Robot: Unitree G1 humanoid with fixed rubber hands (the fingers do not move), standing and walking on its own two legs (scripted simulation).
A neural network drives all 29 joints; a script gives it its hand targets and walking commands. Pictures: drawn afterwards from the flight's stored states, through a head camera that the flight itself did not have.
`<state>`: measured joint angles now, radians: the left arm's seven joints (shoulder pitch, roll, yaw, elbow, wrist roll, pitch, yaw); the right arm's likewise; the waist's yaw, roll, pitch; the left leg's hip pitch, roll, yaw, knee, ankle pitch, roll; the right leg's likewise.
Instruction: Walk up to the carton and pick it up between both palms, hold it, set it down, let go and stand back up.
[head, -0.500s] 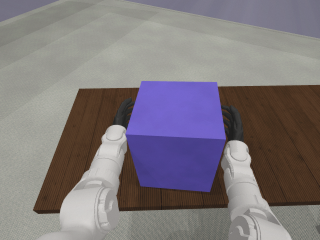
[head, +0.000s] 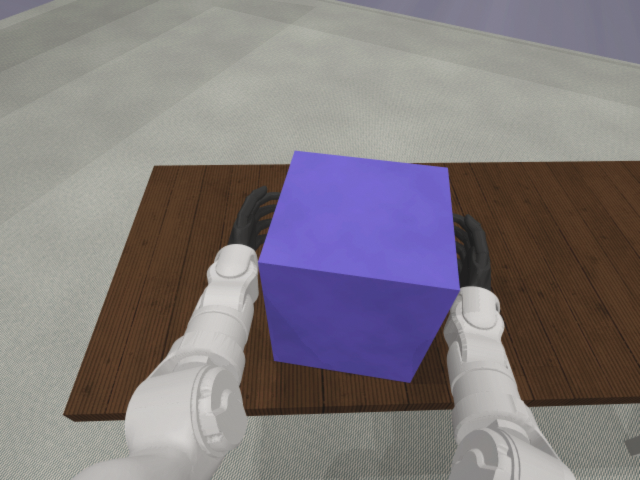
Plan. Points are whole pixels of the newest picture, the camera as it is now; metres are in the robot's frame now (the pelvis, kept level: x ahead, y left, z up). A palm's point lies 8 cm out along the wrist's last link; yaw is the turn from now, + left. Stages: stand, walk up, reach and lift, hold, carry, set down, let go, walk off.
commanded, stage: set down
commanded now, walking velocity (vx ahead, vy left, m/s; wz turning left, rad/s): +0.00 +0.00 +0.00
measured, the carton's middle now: (354, 271) +0.41 -0.05 +0.02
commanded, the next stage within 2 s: none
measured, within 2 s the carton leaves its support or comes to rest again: neither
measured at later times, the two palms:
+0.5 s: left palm (244, 244) +0.43 +0.10 +0.06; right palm (468, 274) +0.37 -0.19 +0.06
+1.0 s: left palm (246, 248) +0.44 +0.10 +0.04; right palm (464, 279) +0.37 -0.19 +0.04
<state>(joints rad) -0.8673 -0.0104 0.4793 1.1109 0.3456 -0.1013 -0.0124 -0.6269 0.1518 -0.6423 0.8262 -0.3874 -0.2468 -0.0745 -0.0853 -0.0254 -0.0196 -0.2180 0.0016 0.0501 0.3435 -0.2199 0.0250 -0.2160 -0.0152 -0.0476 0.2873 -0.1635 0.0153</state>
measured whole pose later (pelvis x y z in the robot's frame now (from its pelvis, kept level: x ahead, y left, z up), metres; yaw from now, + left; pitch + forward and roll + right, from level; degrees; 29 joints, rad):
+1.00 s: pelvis +0.00 +0.00 +0.00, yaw -2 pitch +10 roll -1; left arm -0.87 0.04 0.40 1.13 0.31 -0.15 0.03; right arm -0.71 0.05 -0.52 1.02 -0.29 -0.31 -0.09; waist -0.09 -0.02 -0.03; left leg -0.34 0.02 0.08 0.41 -0.25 0.03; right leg -0.33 0.00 -0.03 0.32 -0.16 0.02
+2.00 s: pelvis -0.06 -0.03 -0.03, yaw +1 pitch +18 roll -1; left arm -1.25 0.43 -0.26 1.48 -0.48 -0.04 0.00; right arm -1.02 -0.20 -0.05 1.10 0.30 0.10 -0.15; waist -0.17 -0.02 -0.25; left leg -0.70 0.02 -0.02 0.59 -0.22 -0.01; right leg -0.70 0.00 -0.05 0.55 -0.18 -0.02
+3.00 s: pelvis -0.04 -0.01 +0.00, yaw -1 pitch +0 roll +0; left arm -0.61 0.35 0.03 0.57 -0.25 0.37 -0.03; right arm -0.45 -0.20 -0.09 0.44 0.25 0.26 -0.14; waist -0.06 -0.04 -0.04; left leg -0.20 0.01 0.03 0.39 -0.19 0.01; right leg -0.22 0.01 0.01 0.35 -0.14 0.00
